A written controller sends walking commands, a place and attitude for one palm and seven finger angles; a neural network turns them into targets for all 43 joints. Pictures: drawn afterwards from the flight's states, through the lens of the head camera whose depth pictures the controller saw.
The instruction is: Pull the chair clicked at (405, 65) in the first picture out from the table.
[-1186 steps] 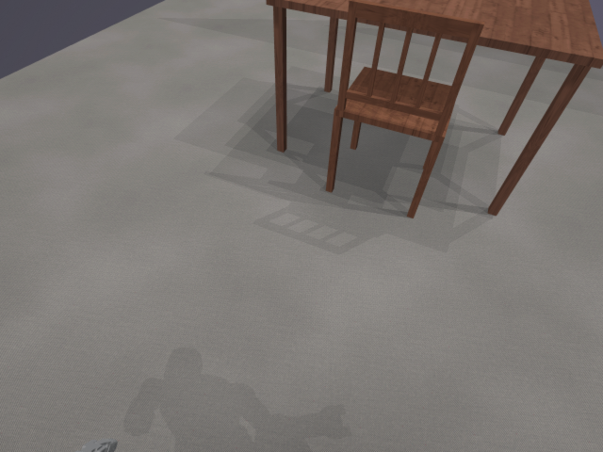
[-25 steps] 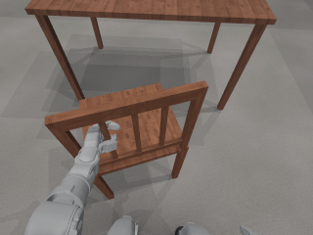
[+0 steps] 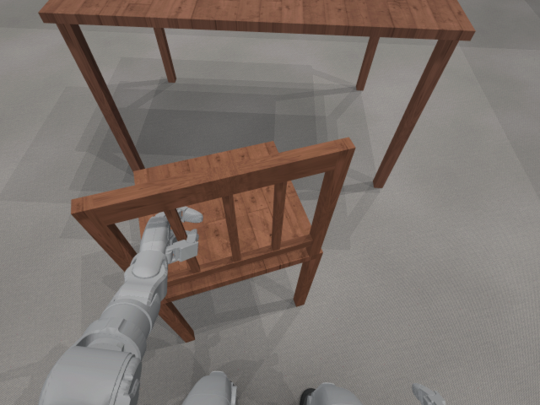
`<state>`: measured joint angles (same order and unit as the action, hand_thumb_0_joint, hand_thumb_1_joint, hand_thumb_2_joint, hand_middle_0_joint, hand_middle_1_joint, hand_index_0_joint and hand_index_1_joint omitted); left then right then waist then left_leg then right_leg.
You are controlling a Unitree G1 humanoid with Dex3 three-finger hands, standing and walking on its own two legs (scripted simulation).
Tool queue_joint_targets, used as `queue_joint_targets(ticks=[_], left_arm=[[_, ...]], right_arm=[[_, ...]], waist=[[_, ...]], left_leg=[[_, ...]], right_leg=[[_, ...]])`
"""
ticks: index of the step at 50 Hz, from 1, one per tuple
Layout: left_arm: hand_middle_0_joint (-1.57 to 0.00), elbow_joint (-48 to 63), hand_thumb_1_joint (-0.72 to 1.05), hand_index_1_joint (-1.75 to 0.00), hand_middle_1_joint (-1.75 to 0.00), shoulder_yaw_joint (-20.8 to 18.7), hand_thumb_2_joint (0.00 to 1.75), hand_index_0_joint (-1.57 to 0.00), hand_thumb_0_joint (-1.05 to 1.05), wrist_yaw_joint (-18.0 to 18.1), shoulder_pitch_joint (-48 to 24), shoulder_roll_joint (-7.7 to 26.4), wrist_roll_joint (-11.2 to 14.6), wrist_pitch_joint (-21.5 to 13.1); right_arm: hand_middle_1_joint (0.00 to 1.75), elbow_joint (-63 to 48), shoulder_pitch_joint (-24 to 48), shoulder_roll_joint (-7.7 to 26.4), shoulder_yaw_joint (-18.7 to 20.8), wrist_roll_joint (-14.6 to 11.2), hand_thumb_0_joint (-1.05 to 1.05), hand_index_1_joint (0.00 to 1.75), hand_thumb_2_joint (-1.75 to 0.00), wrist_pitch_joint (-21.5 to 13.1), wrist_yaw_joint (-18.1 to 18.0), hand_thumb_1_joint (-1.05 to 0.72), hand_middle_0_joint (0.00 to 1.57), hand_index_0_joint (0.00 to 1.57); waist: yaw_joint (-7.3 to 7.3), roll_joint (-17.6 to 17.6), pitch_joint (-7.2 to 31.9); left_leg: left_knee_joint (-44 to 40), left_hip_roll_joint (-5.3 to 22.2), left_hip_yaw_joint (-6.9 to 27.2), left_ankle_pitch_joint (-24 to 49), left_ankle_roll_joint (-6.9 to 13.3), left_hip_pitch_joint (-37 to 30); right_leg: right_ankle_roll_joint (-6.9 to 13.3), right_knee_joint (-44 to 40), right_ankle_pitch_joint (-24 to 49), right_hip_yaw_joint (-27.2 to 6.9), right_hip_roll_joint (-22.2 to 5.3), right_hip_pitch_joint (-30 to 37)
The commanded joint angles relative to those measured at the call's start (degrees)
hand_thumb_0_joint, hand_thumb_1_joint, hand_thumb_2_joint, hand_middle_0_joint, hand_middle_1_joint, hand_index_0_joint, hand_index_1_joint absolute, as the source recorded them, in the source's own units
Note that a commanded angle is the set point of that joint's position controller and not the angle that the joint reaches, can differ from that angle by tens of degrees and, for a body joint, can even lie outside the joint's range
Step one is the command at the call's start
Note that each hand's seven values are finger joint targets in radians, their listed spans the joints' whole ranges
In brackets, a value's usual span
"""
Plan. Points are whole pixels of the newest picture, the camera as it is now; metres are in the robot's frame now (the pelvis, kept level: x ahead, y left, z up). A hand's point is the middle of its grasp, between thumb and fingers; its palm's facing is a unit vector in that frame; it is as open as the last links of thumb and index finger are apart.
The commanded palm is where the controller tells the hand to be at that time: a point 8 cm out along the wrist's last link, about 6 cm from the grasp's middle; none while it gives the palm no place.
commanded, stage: step backward, pulling the chair out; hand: left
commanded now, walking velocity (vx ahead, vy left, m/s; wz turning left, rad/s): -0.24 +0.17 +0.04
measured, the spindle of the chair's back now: (232, 230) +0.41 +0.10 -0.09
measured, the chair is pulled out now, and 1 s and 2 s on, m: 0.46 0.47 0.47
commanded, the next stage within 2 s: stop walking, hand still on the chair in 0.70 s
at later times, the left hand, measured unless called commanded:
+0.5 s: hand (192, 244) +0.36 +0.16 -0.05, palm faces +0.07 -0.98 -0.18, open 5.2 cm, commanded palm +0.37 +0.21 -0.04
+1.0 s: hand (192, 248) +0.35 +0.16 -0.05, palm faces +0.08 -0.98 -0.19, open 5.2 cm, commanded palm +0.33 +0.21 -0.03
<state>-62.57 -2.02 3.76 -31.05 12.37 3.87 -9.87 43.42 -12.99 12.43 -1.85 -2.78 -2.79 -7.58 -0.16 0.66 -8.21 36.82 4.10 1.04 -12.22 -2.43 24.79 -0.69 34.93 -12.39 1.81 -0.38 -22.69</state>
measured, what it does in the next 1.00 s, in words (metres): stands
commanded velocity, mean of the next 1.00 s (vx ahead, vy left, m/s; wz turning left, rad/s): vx -0.19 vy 0.03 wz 0.02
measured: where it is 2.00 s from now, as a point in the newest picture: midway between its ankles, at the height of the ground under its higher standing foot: outside the picture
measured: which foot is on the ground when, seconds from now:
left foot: down 0.00-1.00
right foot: down 0.00-1.00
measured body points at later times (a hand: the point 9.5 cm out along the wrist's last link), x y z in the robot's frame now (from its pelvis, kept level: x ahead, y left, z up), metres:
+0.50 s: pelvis +0.00 +0.00 +0.00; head +0.07 +0.00 +0.44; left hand +0.35 +0.21 -0.04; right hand +0.11 -0.24 -0.13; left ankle +0.08 +0.15 -0.72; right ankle +0.07 -0.13 -0.72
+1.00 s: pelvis +0.01 +0.00 +0.01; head +0.08 +0.00 +0.45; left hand +0.34 +0.21 -0.03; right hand +0.12 -0.24 -0.12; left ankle +0.08 +0.15 -0.72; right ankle +0.06 -0.13 -0.72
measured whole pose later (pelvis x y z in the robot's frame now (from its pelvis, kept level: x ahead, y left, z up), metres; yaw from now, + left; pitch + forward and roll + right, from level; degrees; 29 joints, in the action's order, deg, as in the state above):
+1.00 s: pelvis +0.01 +0.00 +0.01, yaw +0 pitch -1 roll -1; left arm -50.0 -3.0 5.2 -21.3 12.0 3.1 -7.4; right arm 40.8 -12.1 11.4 -1.9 -1.8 -1.5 -7.0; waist -1.6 0.2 -8.9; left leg 33.9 3.8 0.6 -12.1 -2.5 21.2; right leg -0.6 32.8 -12.7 1.8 -0.8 -19.6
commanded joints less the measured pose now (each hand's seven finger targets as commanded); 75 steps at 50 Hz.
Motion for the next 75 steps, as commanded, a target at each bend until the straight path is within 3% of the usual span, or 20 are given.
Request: queue_joint_targets(ticks=[1, 4, 7, 8, 9, 11, 15, 20, 23, 25, 28, 33, 35, 40, 41, 44, 46, 54, 60, 75], left_arm=[[-0.50, 9.0, 0.90, -1.45, -1.45, -2.6, 0.90, -0.50, 0.00, 1.3, -17.0, 12.8, -1.2, -3.1], [-0.50, 8.8, 0.90, -1.45, -1.45, -3.0, 0.90, -0.50, 0.00, 1.6, -16.7, 14.1, -0.9, -2.3], [-0.50, 8.9, 0.90, -1.45, -1.45, -2.1, 0.90, -0.50, 0.00, 1.4, -17.5, 11.5, -1.0, -2.4], [-0.50, 9.1, 0.90, -1.45, -1.45, -1.5, 0.90, -0.50, 0.00, 1.3, -17.6, 10.4, -1.0, -2.7], [-0.50, 9.4, 0.90, -1.45, -1.45, -1.5, 0.90, -0.50, 0.00, 1.3, -18.0, 10.5, -1.0, -2.9], [-0.50, 10.1, 0.90, -1.45, -1.45, -1.0, 0.90, -0.50, 0.00, 1.1, -17.6, 8.2, -1.3, -3.5], [-0.50, 10.6, 0.90, -1.45, -1.45, -0.4, 0.90, -0.50, 0.00, 0.7, -17.6, 7.9, -1.4, -3.5], [-0.50, 10.3, 0.90, -1.45, -1.45, -1.5, 0.90, -0.50, 0.00, 0.8, -17.2, 10.2, -1.4, -3.3], [-0.50, 9.9, 0.90, -1.45, -1.45, -2.0, 0.90, -0.50, 0.00, 1.3, -17.3, 11.9, -1.3, -3.3], [-0.50, 9.5, 0.90, -1.45, -1.45, -2.6, 0.90, -0.50, 0.00, 1.5, -16.8, 12.9, -1.3, -2.8], [-0.50, 9.6, 0.90, -1.45, -1.45, -2.1, 0.90, -0.50, 0.00, 1.4, -17.3, 11.8, -1.2, -2.5], [-0.50, 10.3, 0.90, -1.45, -1.45, -0.4, 0.90, -0.50, 0.00, 1.1, -17.6, 7.7, -1.4, -3.4], [-0.50, 11.4, 0.90, -1.45, -1.45, -0.5, 0.90, -0.50, 0.00, 0.9, -17.7, 7.7, -1.3, -3.5], [-0.50, 11.2, 0.90, -1.45, -1.45, -0.9, 0.90, -0.50, 0.00, 0.8, -17.3, 9.1, -1.5, -3.4], [-0.50, 21.2, 0.90, -1.45, -1.45, -1.4, 0.90, -0.50, 0.00, 0.9, -13.1, 9.1, -2.1, -4.0], [-0.50, 23.1, 0.90, -1.45, -1.45, -2.1, 0.90, -0.50, 0.00, 1.6, -8.7, 10.0, -1.8, -2.5], [-0.50, 25.4, 0.90, -1.45, -1.45, -2.9, 0.90, -0.50, 0.00, 2.0, -8.2, 10.5, -2.0, -2.0], [-0.50, 28.6, 0.90, -1.45, -1.45, -3.0, 0.90, -0.50, 0.00, 2.3, -1.5, 9.5, -2.2, -0.5], [-0.50, 30.7, 0.90, -1.45, -1.45, -2.3, 0.90, -0.50, 0.00, 2.3, 2.6, 7.8, -2.4, 0.1], [-0.50, 35.3, 0.90, -1.45, -1.45, -2.0, 0.90, -0.50, 0.00, 2.3, 11.2, 6.7, -2.6, 0.8]], right_arm=[[0.30, -4.8, -2.4, 9.5, 3.4, -0.3, 0.00, 0.30, -0.90, -2.1, -0.8, -0.90, 0.20, 0.20], [0.30, -4.3, -2.2, 9.6, 3.3, -0.4, 0.00, 0.30, -0.90, -1.4, -0.8, -0.90, 0.20, 0.20], [0.30, -4.7, -1.2, 9.8, 3.1, -0.4, 0.00, 0.30, -0.90, -1.0, -0.8, -0.90, 0.20, 0.20], [0.30, -4.9, -1.0, 9.9, 3.1, -0.2, 0.00, 0.30, -0.90, -0.9, -0.9, -0.90, 0.20, 0.20], [0.30, -4.8, -0.2, 10.3, 3.1, 0.0, 0.00, 0.30, -0.90, -0.8, -1.2, -0.90, 0.20, 0.20], [0.30, -5.5, -0.1, 10.1, 3.0, 0.3, 0.00, 0.30, -0.90, -0.8, -0.8, -0.90, 0.20, 0.20], [0.30, -5.1, -1.1, 9.9, 3.2, 0.3, 0.00, 0.30, -0.90, -1.2, -0.5, -0.90, 0.20, 0.20], [0.30, -5.0, -1.8, 9.8, 3.3, 0.1, 0.00, 0.30, -0.90, -1.8, -0.7, -0.90, 0.20, 0.20], [0.30, -5.2, -1.8, 9.1, 3.2, -0.2, 0.00, 0.30, -0.90, -1.9, -0.7, -0.90, 0.20, 0.20], [0.30, -4.9, -2.1, 9.3, 3.2, -0.2, 0.00, 0.30, -0.90, -1.6, -0.7, -0.90, 0.20, 0.20], [0.30, -5.0, -1.3, 9.3, 3.0, -0.3, 0.00, 0.30, -0.90, -1.0, -0.7, -0.90, 0.20, 0.20], [0.30, -5.8, -0.2, 10.0, 3.0, 0.2, 0.00, 0.30, -0.90, -0.5, -0.7, -0.90, 0.20, 0.20], [0.30, -5.9, 0.1, 9.6, 2.9, 0.3, 0.00, 0.30, -0.90, -0.7, -0.7, -0.90, 0.20, 0.20], [0.30, -5.3, -1.4, 10.0, 3.3, 0.3, 0.00, 0.30, -0.90, -1.5, -0.5, -0.90, 0.20, 0.20], [0.30, -8.2, -0.1, 8.8, 3.7, 1.1, 0.00, 0.30, -0.90, -1.4, 0.0, -0.90, 0.20, 0.20], [0.30, -8.4, 0.6, 8.1, 3.2, 1.0, 0.00, 0.30, -0.90, -1.1, -0.2, -0.90, 0.20, 0.20], [0.30, -9.0, 1.4, 7.8, 3.1, 1.1, 0.00, 0.30, -0.90, -1.0, -0.1, -0.90, 0.20, 0.20], [0.30, -9.2, 2.7, 7.4, 3.1, 1.2, 0.00, 0.30, -0.90, -0.5, 0.2, -0.90, 0.20, 0.20], [0.30, -9.4, 3.5, 7.3, 3.4, 1.3, 0.00, 0.30, -0.90, -0.4, 0.7, -0.90, 0.20, 0.20], [0.30, -10.9, 4.8, 7.1, 3.6, 1.7, 0.00, 0.30, -0.90, 0.9, 1.4, -0.90, 0.20, 0.20]], waist=[[-0.15, -3.5, 22.6], [-0.42, -6.3, 22.4], [-0.44, -8.0, 20.7], [-0.38, -6.2, 20.2], [-0.07, -1.4, 18.7], [0.90, 4.9, 21.2], [0.99, 7.0, 22.0], [0.51, 3.2, 22.3], [-0.06, -3.2, 22.7], [-0.19, -4.8, 22.9], [-0.35, -8.4, 22.0], [0.72, 3.3, 20.9], [1.21, 7.2, 20.9], [0.82, 4.4, 21.5], [0.73, 4.2, 22.9], [0.09, 0.1, 23.0], [-0.07, 0.1, 23.1], [-0.37, 1.5, 21.1], [-0.41, 3.6, 20.7], [-0.38, 2.5, 20.5]], left_leg=[[-0.1, 1.3, 2.6, -0.8, 1.4, -8.9], [1.8, 0.3, 3.2, -2.5, 1.2, -9.9], [-1.8, 1.8, 4.8, 2.3, 2.0, -10.9], [-4.5, 2.9, 5.7, 3.6, 2.6, -11.3], [-8.2, 4.8, 7.6, 4.4, 3.7, -10.8], [-11.4, 8.4, 11.4, 7.7, 6.2, -9.7], [-9.4, 8.8, 10.4, 11.3, 6.3, -10.1], [-5.6, 5.2, 6.0, 4.6, 3.5, -9.3], [-0.9, 1.6, 3.0, 0.2, 1.6, -9.0], [0.8, 0.8, 3.1, -0.4, 1.3, -9.6], [0.4, 0.8, 3.9, -0.2, 1.6, -10.6], [-10.7, 7.4, 10.5, 4.7, 5.4, -9.5], [-11.9, 9.5, 12.3, 6.3, 7.1, -8.2], [-7.2, 6.7, 7.8, 6.7, 4.5, -8.5], [-7.4, 5.7, 8.2, 4.3, 4.3, -8.9], [-6.5, 2.9, 5.1, 0.0, 3.1, -10.6], [-6.6, 2.5, 4.3, 0.6, 2.8, -12.0], [-9.8, 3.3, 4.2, 6.5, 3.4, -15.1], [-10.4, 3.2, 3.1, 11.3, 3.2, -17.7], [-11.1, 3.2, 1.7, 19.4, 2.9, -20.7]], right_leg=[[3.8, -10.7, -0.7, -13.0, -12.3, 5.6], [5.1, -12.9, 1.1, -13.8, -15.8, 5.6], [3.3, -10.9, -0.4, -9.9, -13.1, 4.5], [2.3, -9.4, -2.3, -7.7, -10.9, 4.0], [1.2, -7.2, -4.1, -5.4, -8.0, 3.5], [0.3, -1.1, -4.5, -2.2, -4.0, 6.2], [0.7, -2.2, -3.1, -2.4, -3.4, 7.5], [1.4, -6.1, -0.5, -6.3, -5.9, 7.1], [3.4, -10.2, -1.3, -12.1, -11.6, 5.9], [4.6, -11.3, 1.3, -13.0, -14.4, 6.2], [4.2, -11.9, 0.5, -11.6, -14.8, 5.3], [0.6, -2.3, -5.5, -2.9, -4.7, 5.3], [0.5, 0.0, -6.5, -1.8, -3.4, 6.8], [1.1, -4.5, -1.5, -4.3, -4.7, 8.1], [1.5, -6.1, -1.6, -6.6, -5.6, 9.9], [2.3, -9.6, -3.6, -8.6, -7.3, 10.4], [2.3, -10.3, -3.8, -8.7, -7.7, 10.2], [1.4, -10.9, 2.7, -5.3, -5.6, 12.6], [1.7, -11.5, 8.2, -5.2, -5.6, 13.9], [2.0, -12.0, 17.2, -3.5, -5.4, 16.5]])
